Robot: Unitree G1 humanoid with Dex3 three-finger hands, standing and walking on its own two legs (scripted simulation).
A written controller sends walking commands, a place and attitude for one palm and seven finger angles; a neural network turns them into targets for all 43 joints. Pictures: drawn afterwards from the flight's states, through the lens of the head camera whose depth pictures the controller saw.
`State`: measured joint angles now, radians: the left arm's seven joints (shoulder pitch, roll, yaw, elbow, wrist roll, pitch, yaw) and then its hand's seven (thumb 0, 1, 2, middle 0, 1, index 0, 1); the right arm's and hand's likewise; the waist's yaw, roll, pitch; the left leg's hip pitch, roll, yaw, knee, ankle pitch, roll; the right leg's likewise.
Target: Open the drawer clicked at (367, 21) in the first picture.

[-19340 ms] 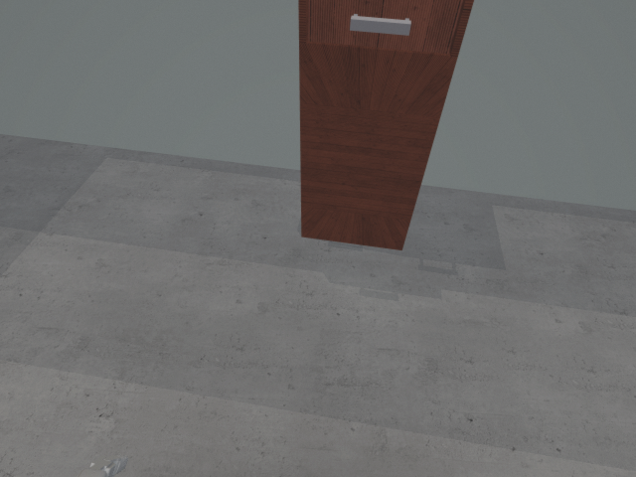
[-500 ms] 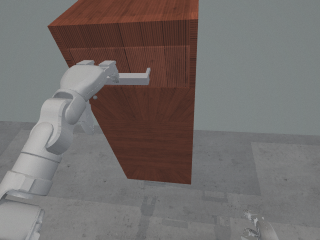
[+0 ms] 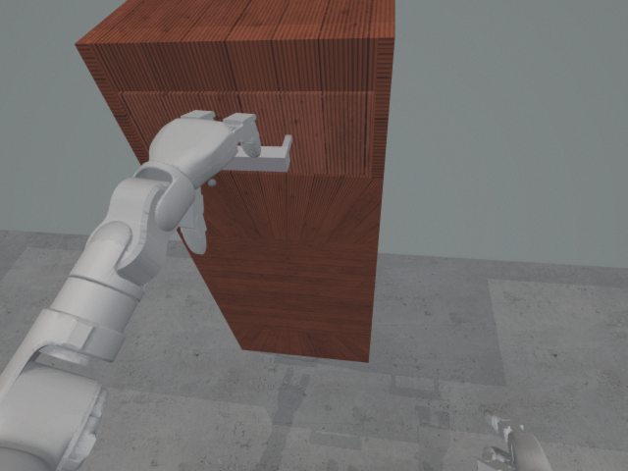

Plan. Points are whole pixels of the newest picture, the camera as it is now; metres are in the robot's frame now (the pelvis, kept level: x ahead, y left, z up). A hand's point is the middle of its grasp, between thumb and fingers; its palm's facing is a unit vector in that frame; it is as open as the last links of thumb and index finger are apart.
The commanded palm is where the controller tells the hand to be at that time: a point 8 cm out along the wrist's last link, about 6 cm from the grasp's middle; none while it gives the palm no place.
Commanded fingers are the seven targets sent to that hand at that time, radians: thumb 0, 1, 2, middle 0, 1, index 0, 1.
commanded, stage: move the hooked fingers above the handle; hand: left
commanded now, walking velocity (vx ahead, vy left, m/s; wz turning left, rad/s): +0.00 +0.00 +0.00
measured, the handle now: (243, 148) +0.54 +0.16 +0.12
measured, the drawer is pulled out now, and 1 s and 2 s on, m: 0.00 0.00 0.00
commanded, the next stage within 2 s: none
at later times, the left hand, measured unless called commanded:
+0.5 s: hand (252, 155) +0.47 +0.12 +0.16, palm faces -0.02 -0.06 -1.00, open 13.9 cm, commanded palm +0.48 +0.17 +0.23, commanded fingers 0.00 -0.50 0.30 -0.30 -1.20 -0.30 -1.20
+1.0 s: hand (207, 137) +0.49 +0.19 +0.17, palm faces -0.08 +0.02 -1.00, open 13.7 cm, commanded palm +0.49 +0.18 +0.23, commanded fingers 0.00 -0.50 0.30 -0.30 -1.20 -0.30 -1.20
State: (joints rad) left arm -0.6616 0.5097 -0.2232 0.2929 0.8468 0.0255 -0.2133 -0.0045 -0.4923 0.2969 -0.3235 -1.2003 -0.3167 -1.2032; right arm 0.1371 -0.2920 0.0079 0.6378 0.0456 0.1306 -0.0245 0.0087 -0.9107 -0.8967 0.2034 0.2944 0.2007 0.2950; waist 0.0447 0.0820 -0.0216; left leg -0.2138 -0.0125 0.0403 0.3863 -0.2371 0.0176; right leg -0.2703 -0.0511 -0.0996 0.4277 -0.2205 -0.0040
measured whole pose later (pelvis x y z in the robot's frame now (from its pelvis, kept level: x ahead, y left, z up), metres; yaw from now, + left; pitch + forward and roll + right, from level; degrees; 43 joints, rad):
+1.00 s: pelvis -0.02 -0.01 +0.00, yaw -3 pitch +8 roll +1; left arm -1.10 0.61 -0.12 1.05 0.99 0.03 -0.11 0.00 -0.49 0.30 -0.34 -1.21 -0.35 -1.23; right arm 0.25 -0.30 0.01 0.67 0.07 0.14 -0.11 0.00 -0.91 -0.90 0.21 0.29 0.20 0.30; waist -0.10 0.05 -0.04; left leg -0.35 0.02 0.09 0.43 -0.23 0.01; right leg -0.42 -0.02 -0.05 0.46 -0.18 -0.02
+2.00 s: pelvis -0.03 -0.01 -0.01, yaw -5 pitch +10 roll +1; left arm -1.11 0.57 -0.07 1.05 1.03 -0.08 0.02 0.00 -0.49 0.30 -0.47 -1.22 -0.38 -1.23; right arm 0.31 -0.32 -0.01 0.70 0.06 0.10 -0.11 0.01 -0.91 -0.90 0.20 0.29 0.20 0.30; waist -0.12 0.05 -0.04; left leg -0.40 0.03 0.11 0.47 -0.23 0.01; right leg -0.47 -0.01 -0.02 0.47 -0.16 -0.02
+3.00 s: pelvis -0.03 +0.00 -0.01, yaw -4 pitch +9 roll +1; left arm -1.15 0.54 -0.08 1.09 1.04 -0.06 0.01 0.00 -0.49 0.30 -0.52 -1.23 -0.38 -1.26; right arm 0.29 -0.29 0.01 0.70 0.05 0.10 -0.11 0.01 -0.91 -0.90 0.21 0.29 0.20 0.30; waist -0.11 0.06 -0.05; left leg -0.39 0.02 0.11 0.46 -0.23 0.02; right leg -0.46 -0.02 -0.03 0.47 -0.17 -0.01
